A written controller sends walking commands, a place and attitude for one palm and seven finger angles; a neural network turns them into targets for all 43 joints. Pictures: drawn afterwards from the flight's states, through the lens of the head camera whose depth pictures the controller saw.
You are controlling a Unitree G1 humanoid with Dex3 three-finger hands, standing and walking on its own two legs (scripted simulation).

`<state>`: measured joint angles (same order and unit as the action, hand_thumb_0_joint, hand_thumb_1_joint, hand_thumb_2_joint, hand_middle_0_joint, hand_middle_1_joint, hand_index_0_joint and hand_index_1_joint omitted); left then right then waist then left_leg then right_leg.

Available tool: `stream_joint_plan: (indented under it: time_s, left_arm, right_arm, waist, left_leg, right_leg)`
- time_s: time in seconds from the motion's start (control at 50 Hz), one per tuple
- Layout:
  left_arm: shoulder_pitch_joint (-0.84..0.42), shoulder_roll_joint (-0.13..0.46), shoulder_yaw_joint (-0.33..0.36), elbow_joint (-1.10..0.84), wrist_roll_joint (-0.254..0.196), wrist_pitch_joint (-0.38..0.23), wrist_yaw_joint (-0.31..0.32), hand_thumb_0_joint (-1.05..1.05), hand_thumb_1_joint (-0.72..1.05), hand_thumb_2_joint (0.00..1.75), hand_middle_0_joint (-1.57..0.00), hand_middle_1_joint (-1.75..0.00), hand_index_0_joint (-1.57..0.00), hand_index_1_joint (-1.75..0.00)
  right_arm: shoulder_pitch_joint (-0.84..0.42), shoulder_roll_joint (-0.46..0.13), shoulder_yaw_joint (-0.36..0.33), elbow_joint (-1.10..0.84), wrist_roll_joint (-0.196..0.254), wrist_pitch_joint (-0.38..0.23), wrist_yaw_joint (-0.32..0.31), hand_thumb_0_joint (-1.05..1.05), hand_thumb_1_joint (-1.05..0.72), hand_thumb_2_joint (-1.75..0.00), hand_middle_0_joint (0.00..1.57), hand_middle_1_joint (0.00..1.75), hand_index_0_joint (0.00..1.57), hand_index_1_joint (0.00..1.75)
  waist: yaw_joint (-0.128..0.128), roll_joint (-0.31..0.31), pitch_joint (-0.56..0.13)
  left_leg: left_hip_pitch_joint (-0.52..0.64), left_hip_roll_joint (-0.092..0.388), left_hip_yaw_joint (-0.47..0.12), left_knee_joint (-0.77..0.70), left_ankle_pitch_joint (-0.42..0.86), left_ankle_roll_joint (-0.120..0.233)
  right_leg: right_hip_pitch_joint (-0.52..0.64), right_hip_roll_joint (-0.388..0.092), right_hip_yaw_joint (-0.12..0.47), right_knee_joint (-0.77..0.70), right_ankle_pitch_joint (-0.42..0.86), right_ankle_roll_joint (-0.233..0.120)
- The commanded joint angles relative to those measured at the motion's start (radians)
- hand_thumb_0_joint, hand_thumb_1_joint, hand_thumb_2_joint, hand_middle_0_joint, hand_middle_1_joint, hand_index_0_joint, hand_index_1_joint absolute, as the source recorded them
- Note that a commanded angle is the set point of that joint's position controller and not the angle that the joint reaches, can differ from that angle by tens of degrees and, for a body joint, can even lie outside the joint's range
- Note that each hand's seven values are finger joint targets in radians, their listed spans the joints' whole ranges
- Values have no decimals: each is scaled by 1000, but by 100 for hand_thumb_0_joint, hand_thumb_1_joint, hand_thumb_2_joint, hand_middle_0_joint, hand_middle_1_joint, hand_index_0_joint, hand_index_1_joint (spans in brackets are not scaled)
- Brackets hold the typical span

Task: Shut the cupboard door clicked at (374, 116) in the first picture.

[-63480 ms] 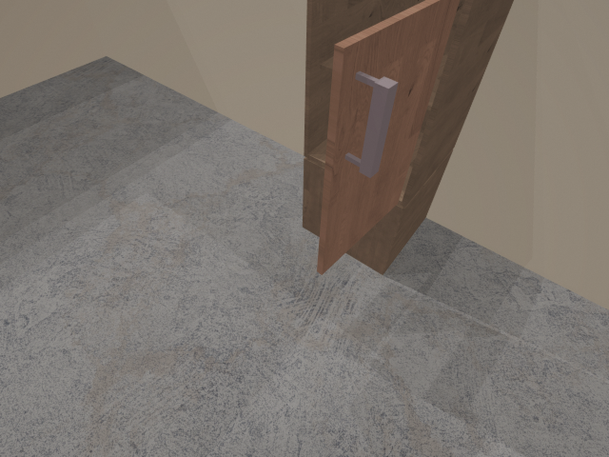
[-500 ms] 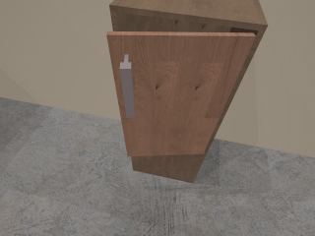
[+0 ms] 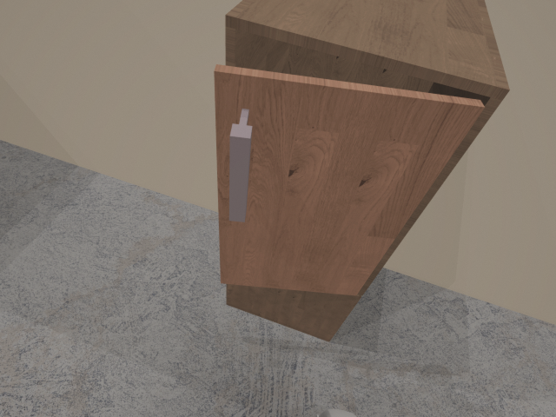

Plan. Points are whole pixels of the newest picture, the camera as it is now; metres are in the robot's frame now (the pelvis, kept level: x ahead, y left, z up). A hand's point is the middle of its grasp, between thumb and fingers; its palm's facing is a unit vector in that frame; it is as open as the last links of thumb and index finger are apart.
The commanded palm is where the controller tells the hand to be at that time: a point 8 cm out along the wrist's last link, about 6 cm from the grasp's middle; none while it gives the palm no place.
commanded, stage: shuffle to correct the standing spot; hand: left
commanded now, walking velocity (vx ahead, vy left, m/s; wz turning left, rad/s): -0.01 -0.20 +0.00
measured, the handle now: (241, 168) +0.44 +0.11 +0.10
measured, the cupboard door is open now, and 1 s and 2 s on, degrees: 15 15 15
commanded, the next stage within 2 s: come to a stop and stand still in 0.14 s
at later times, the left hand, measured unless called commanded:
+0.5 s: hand out of the picture +0.05 +0.07 -0.17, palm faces +0.07 -0.97 -0.22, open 7.2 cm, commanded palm none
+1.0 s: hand out of the picture -0.05 +0.10 -0.19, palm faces +0.11 -0.98 -0.16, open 7.4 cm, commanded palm none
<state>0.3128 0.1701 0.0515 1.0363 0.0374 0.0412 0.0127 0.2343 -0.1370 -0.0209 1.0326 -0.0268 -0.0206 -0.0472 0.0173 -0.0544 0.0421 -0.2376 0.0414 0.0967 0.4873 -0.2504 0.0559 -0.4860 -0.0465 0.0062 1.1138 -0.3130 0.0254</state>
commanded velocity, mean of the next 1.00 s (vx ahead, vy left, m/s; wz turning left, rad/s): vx -0.01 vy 0.04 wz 0.00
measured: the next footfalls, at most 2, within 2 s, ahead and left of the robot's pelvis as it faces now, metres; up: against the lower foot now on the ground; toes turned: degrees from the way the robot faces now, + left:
right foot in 0.26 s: +0.05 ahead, -0.18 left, +0.00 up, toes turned +6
left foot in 0.78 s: +0.01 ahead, +0.01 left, +0.00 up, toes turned +3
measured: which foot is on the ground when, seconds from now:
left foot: down 0.00-0.26, up 0.28-0.76, down 0.78-1.00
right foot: up 0.00-0.24, down 0.26-1.00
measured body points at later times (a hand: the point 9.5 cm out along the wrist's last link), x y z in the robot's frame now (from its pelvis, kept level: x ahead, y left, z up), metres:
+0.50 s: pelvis +0.01 -0.11 +0.00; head +0.03 -0.12 +0.45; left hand +0.04 +0.12 -0.15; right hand +0.02 -0.34 -0.16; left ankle -0.01 -0.01 -0.70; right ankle +0.01 -0.19 -0.74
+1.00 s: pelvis -0.02 -0.06 +0.00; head -0.02 -0.05 +0.45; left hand -0.05 +0.15 -0.17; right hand +0.06 -0.29 -0.15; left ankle -0.03 +0.01 -0.74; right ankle +0.01 -0.19 -0.74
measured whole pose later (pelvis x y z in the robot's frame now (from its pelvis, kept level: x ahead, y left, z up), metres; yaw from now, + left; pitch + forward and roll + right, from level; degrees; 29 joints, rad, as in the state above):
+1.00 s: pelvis -0.02 -0.06 +0.00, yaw +2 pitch -1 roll +0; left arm 0.32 0.16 0.02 1.10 0.03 0.02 0.02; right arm 0.21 -0.15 -0.01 1.02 -0.01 0.01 -0.03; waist 0.05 -0.04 0.02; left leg -0.17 -0.04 0.08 0.44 -0.25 0.06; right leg -0.23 -0.06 -0.07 0.46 -0.20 0.02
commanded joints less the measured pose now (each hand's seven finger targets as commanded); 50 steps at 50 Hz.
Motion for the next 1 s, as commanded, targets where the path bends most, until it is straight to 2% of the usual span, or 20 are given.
stream_joint_plan:
  time_s: [0.0, 0.1, 0.16, 0.2, 0.22, 0.24, 0.26, 0.28, 0.3, 0.34, 0.44, 0.5, 0.58, 0.64, 0.7, 0.72, 0.76, 0.8, 0.88, 0.98]
  left_arm:
    - [61, 18, 3, -36, 2, 16, -6, 0, 90, 90, -20, -30, -20, -30]
    - [-71, 32, 10, -100, -5, 12, -15, 0, 90, 90, -20, -30, -20, -30]
    - [-23, 41, 17, -101, -13, -2, -18, 0, 90, 90, -20, -30, -20, -30]
    - [46, 76, 26, -81, -10, -13, -17, 0, 90, 90, -20, -30, -20, -30]
    - [75, 132, 32, -78, -3, -23, -14, 0, 90, 90, -20, -30, -20, -30]
    - [96, 204, 45, -74, 7, -25, -2, 0, 90, 90, -20, -30, -20, -30]
    - [107, 183, 26, -83, 0, -28, 1, 0, 90, 90, -20, -30, -20, -30]
    - [47, 138, 14, -86, -2, -42, 5, 0, 90, 90, -20, -30, -20, -30]
    - [10, 112, 11, -78, -9, -57, 15, 0, 90, 90, -20, -30, -20, -30]
    - [-46, 85, -7, -86, -16, -75, 19, 0, 90, 90, -20, -30, -20, -30]
    - [28, 138, 10, -67, -13, -70, 32, 0, 90, 90, -20, -30, -20, -30]
    - [51, 155, 19, -57, -12, -63, 37, 0, 90, 90, -20, -30, -20, -30]
    - [53, 163, 27, -51, -8, -56, 40, 0, 90, 90, -20, -30, -20, -30]
    - [37, 169, 26, -48, -6, -53, 36, 0, 90, 90, -20, -30, -20, -30]
    - [-2, 152, 20, -43, -11, -46, 30, 0, 90, 90, -20, -30, -20, -30]
    - [-8, 131, 15, -45, -13, -43, 29, 0, 90, 90, -20, -30, -20, -30]
    - [10, 70, 3, -49, -17, -38, 23, 0, 90, 90, -20, -30, -20, -30]
    - [18, 48, -6, -23, -12, -34, 23, 0, 90, 90, -20, -30, -20, -30]
    - [48, 46, -22, 17, -7, -32, 15, 0, 90, 90, -20, -30, -20, -30]
    - [58, 38, -28, 38, -7, -39, 15, 0, 90, 90, -20, -30, -20, -30]
  right_arm:
    - [96, -160, -47, -37, -3, -3, -1, 0, -90, -90, 20, 30, 20, 30]
    - [110, -199, -71, -47, -16, 15, 2, 0, -90, -90, 20, 30, 20, 30]
    - [77, -231, -88, -58, -16, 24, 3, 0, -90, -90, 20, 30, 20, 30]
    - [74, -214, -91, -55, -10, 30, 7, 0, -90, -90, 20, 30, 20, 30]
    - [108, -169, -82, -51, -1, 32, 11, 0, -90, -90, 20, 30, 20, 30]
    - [98, -78, -62, -76, 1, 34, 11, 0, -90, -90, 20, 30, 20, 30]
    - [67, -83, -53, -92, 1, 44, 8, 0, -90, -90, 20, 30, 20, 30]
    - [89, -68, -51, -73, -1, 47, 16, 0, -90, -90, 20, 30, 20, 30]
    - [105, -51, -44, -54, 1, 47, 19, 0, -90, -90, 20, 30, 20, 30]
    - [114, -57, -34, -18, 5, 39, 31, 0, -90, -90, 20, 30, 20, 30]
    - [44, -59, -25, -30, 11, 48, 33, 0, -90, -90, 20, 30, 20, 30]
    - [11, -64, -26, -48, 14, 51, 32, 0, -90, -90, 20, 30, 20, 30]
    - [-11, -64, -26, -66, 16, 52, 34, 0, -90, -90, 20, 30, 20, 30]
    - [-8, -55, -24, -67, 18, 48, 35, 0, -90, -90, 20, 30, 20, 30]
    - [44, -45, -22, -42, 20, 40, 33, 0, -90, -90, 20, 30, 20, 30]
    - [69, -65, -22, -33, 20, 33, 29, 0, -90, -90, 20, 30, 20, 30]
    - [47, -122, -29, -44, 12, 23, 23, 0, -90, -90, 20, 30, 20, 30]
    - [-16, -119, -21, -51, 8, 24, 20, 0, -90, -90, 20, 30, 20, 30]
    - [-12, -113, -11, -51, 10, 22, 17, 0, -90, -90, 20, 30, 20, 30]
    - [30, -115, -7, -37, 11, 14, 18, 0, -90, -90, 20, 30, 20, 30]
  waist:
    - [-21, 203, 24]
    - [-56, 247, 24]
    - [-31, 250, -42]
    - [4, 158, -69]
    - [12, -21, -93]
    - [26, -310, -78]
    - [41, -223, -103]
    - [-1, -162, -90]
    - [-19, -180, -107]
    - [-36, -129, -62]
    - [14, -23, -24]
    - [31, -33, -27]
    - [34, -55, -53]
    - [22, -56, -65]
    - [-12, -71, -57]
    - [-21, -24, -61]
    - [-2, 169, -47]
    - [21, 218, 4]
    - [22, 135, 71]
    - [11, 80, 60]
  left_leg:
    - [-36, 211, -149, -227, 259, 96]
    - [-11, 244, -210, -216, 159, 109]
    - [-30, 259, -241, -138, 160, 89]
    - [-115, 197, -182, -22, 96, 27]
    - [-195, 104, -92, 125, -69, -22]
    - [-366, -34, 18, 374, -362, -67]
    - [-311, -30, -78, 513, -391, -51]
    - [-303, -9, -102, 552, -299, -52]
    - [-274, 5, -92, 537, -263, -59]
    - [-252, 15, -84, 527, -161, -79]
    - [-245, -7, -68, 385, -178, -100]
    - [-244, -12, -73, 337, -198, -100]
    - [-199, -22, -84, 284, -198, -90]
    - [-111, -37, -66, 181, -153, -84]
    - [92, -43, -35, -29, 10, -72]
    - [152, -17, -48, -82, 47, -60]
    - [114, 136, -198, -133, 149, 6]
    - [-44, 157, -206, -199, 81, 36]
    - [-111, 105, -201, -253, -142, 12]
    - [-82, 91, -205, -276, -167, 5]
  right_leg:
    - [-6, -14, -40, -73, 57, 25]
    - [32, -16, -60, -319, -31, 23]
    - [166, 11, -67, -482, -22, 2]
    - [333, 20, -76, -687, 123, -4]
    - [428, -74, 6, -786, 192, -19]
    - [468, -257, 201, -807, 372, -79]
    - [346, -293, 224, -816, 389, -135]
    - [332, -241, 158, -829, 367, -134]
    - [338, -234, 183, -829, 394, -119]
    - [321, -209, 113, -800, 481, -147]
    - [373, -274, 156, -776, 612, -222]
    - [397, -304, 193, -769, 619, -254]
    - [383, -302, 210, -765, 575, -259]
    - [339, -273, 184, -754, 512, -233]
    - [195, -195, 124, -735, 277, -157]
    - [166, -154, 97, -706, 208, -124]
    - [141, -44, 10, -656, 45, -57]
    - [255, -32, -41, -641, 33, -30]
    - [293, -40, -24, -683, 81, -28]
    - [293, -49, -17, -710, 101, -27]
